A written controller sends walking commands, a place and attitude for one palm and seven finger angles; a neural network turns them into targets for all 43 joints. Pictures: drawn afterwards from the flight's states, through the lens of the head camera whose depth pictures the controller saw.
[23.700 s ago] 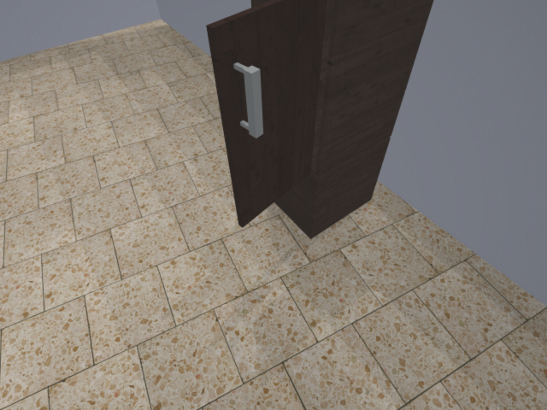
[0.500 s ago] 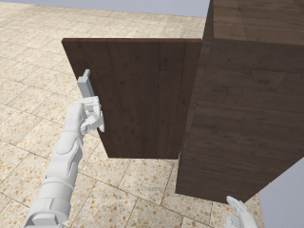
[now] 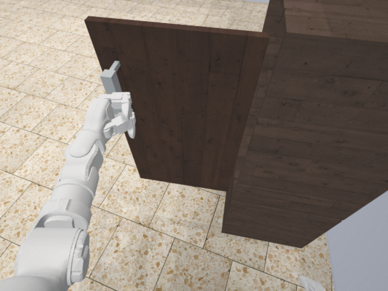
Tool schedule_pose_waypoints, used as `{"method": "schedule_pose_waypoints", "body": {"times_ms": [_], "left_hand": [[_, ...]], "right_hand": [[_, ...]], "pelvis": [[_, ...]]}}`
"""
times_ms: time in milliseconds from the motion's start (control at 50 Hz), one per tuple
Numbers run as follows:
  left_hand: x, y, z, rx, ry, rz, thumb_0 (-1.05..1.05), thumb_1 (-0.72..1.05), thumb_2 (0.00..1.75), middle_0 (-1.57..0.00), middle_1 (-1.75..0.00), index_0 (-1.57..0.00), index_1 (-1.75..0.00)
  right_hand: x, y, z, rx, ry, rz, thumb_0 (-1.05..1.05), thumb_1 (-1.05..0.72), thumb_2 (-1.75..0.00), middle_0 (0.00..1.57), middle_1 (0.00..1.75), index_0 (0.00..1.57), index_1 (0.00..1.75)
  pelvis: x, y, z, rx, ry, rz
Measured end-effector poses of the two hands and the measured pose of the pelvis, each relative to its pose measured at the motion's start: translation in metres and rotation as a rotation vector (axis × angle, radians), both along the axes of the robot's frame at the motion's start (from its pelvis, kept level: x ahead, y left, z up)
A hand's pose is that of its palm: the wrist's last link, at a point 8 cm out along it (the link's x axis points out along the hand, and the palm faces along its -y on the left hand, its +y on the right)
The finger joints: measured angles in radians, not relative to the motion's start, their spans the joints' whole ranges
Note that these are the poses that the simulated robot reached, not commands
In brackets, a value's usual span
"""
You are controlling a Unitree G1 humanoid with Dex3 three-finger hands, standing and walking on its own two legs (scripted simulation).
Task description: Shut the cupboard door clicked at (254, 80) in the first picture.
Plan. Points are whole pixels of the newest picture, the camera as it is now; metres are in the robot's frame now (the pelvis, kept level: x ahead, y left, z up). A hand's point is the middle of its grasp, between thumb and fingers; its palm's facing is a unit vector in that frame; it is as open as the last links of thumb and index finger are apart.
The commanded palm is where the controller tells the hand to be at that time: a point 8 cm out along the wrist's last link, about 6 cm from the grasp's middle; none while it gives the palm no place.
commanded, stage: push the door shut along its arc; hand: left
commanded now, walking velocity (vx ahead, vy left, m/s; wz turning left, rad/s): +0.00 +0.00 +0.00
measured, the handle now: (120, 96) +0.51 +0.17 +0.11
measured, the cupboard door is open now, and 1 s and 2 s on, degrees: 91 75 59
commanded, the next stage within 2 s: pull the fist back off the door in 1.24 s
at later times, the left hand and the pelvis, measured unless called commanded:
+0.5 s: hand (153, 102) +0.49 +0.10 +0.11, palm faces -0.30 -0.95 -0.02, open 3.1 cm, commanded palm +0.49 +0.14 +0.11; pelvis +0.00 +0.01 -0.01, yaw -2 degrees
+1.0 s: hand (167, 89) +0.53 +0.07 +0.12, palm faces -0.39 -0.92 +0.00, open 3.1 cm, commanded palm +0.54 +0.11 +0.11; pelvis +0.01 +0.00 -0.02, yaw -1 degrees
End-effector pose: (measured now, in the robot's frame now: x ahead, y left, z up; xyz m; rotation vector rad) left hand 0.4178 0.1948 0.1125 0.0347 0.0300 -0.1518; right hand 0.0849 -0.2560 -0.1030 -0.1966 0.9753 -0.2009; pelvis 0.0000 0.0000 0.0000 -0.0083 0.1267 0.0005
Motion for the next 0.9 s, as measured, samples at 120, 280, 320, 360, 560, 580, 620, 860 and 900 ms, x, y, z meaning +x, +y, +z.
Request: {"method": "schedule_pose_waypoints", "body": {"times_ms": [120, 280, 320, 360, 560, 580, 620, 860, 900], "left_hand": [[0.018, -0.015, 0.001, -0.016, 0.000, -0.058, 0.01, 0.90, 0.90, -1.30, -1.50, -1.32, -1.50], [0.040, -0.033, 0.001, -0.026, -0.007, -0.097, 0.01, 0.90, 0.90, -1.30, -1.50, -1.30, -1.50], [0.045, -0.034, 0.001, -0.024, -0.007, -0.099, 0.01, 0.90, 0.90, -1.30, -1.50, -1.30, -1.50], [0.050, -0.034, 0.001, -0.019, -0.006, -0.104, 0.01, 0.90, 0.90, -1.30, -1.50, -1.30, -1.50], [0.075, -0.047, 0.000, -0.016, 0.026, -0.170, 0.01, 0.90, 0.90, -1.30, -1.50, -1.30, -1.50], [0.078, -0.050, 0.001, -0.019, 0.025, -0.178, 0.01, 0.90, 0.90, -1.30, -1.50, -1.30, -1.50], [0.085, -0.056, 0.002, -0.030, 0.026, -0.190, 0.01, 0.90, 0.90, -1.30, -1.50, -1.30, -1.50], [0.106, -0.064, 0.003, -0.021, 0.032, -0.218, 0.00, 0.88, 0.92, -1.30, -1.50, -1.30, -1.50], [0.107, -0.066, 0.003, -0.019, 0.036, -0.226, 0.00, 0.90, 0.93, -1.30, -1.50, -1.30, -1.50]], "right_hand": [[-0.020, 0.006, -0.004, 0.000, 0.041, -0.023, 0.01, -0.90, -0.90, 0.20, 0.30, 0.20, 0.30], [-0.051, 0.011, -0.008, 0.006, 0.111, -0.072, 0.01, -0.90, -0.90, 0.20, 0.30, 0.20, 0.30], [-0.059, 0.011, -0.009, 0.007, 0.132, -0.085, 0.01, -0.90, -0.90, 0.20, 0.30, 0.20, 0.30], [-0.067, 0.011, -0.010, 0.007, 0.153, -0.097, 0.01, -0.90, -0.90, 0.20, 0.30, 0.20, 0.30], [-0.096, 0.004, -0.011, -0.019, 0.251, -0.133, 0.01, -0.90, -0.90, 0.20, 0.30, 0.20, 0.30], [-0.098, 0.003, -0.011, -0.023, 0.257, -0.137, 0.01, -0.90, -0.90, 0.20, 0.30, 0.20, 0.30], [-0.101, 0.001, -0.010, -0.030, 0.267, -0.145, 0.01, -0.90, -0.90, 0.20, 0.30, 0.20, 0.30], [-0.109, -0.005, -0.014, -0.032, 0.329, -0.164, 0.00, -0.90, -0.90, 0.20, 0.30, 0.20, 0.30], [-0.107, -0.006, -0.015, -0.031, 0.334, -0.160, 0.00, -0.90, -0.90, 0.20, 0.30, 0.20, 0.30]], "pelvis": [[0.000, 0.008, -0.002, 0.000, 0.021, -0.007], [0.001, 0.014, -0.005, 0.000, 0.047, -0.026], [0.002, 0.014, -0.006, 0.000, 0.054, -0.029], [0.002, 0.015, -0.006, -0.001, 0.061, -0.032], [0.001, 0.012, -0.010, -0.008, 0.104, -0.028], [0.002, 0.012, -0.010, -0.008, 0.109, -0.028], [0.002, 0.011, -0.011, -0.009, 0.119, -0.030], [0.008, 0.004, -0.015, -0.009, 0.165, -0.032], [0.009, 0.003, -0.016, -0.010, 0.168, -0.029]]}}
